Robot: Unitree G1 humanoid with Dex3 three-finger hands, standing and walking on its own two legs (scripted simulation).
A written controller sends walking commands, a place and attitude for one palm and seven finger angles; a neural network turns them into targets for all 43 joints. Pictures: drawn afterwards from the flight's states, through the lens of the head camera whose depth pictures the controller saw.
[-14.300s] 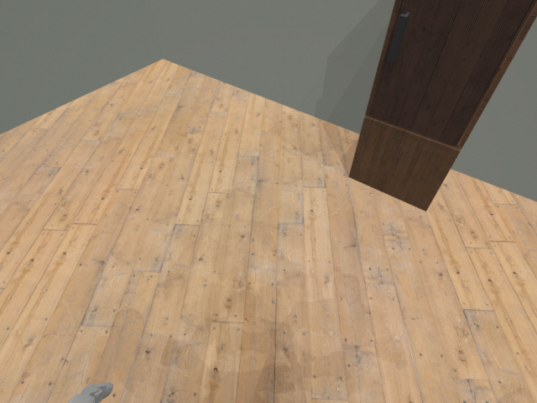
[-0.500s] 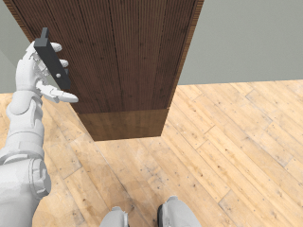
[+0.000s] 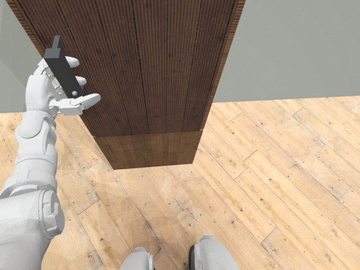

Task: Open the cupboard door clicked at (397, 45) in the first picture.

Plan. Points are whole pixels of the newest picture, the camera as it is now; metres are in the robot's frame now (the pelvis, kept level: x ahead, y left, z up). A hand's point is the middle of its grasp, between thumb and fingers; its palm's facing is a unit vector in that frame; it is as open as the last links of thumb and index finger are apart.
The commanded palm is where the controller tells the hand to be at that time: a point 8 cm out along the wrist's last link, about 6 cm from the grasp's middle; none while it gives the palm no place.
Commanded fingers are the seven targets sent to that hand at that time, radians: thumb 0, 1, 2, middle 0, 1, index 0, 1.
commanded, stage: close the thumb around the handle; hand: left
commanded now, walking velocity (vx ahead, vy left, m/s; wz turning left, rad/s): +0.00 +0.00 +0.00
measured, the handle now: (70, 74) +0.53 +0.22 +0.07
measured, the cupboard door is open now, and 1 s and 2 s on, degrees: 0 20 42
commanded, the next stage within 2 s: pull the door open along its arc in 0.34 s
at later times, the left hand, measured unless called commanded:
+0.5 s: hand (79, 92) +0.48 +0.20 +0.07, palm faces +0.03 -1.00 -0.02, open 6.0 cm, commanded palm +0.45 +0.24 +0.07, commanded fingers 0.00 0.90 0.90 -0.40 -1.35 -0.40 -1.35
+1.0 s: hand (93, 141) +0.36 +0.15 +0.07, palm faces +0.13 -0.99 +0.04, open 6.3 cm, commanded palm +0.31 +0.22 +0.07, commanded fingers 0.00 0.90 0.90 -0.40 -1.35 -0.40 -1.35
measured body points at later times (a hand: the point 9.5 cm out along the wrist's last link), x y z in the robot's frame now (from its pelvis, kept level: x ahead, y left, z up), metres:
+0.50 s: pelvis +0.00 +0.00 +0.00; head +0.12 +0.01 +0.44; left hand +0.48 +0.25 +0.07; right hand +0.03 -0.26 -0.11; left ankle -0.02 +0.10 -0.68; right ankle +0.04 -0.12 -0.68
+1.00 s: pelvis +0.02 +0.00 +0.02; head +0.09 +0.00 +0.46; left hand +0.35 +0.21 +0.07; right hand +0.14 -0.25 -0.09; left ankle -0.02 +0.10 -0.68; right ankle +0.04 -0.12 -0.68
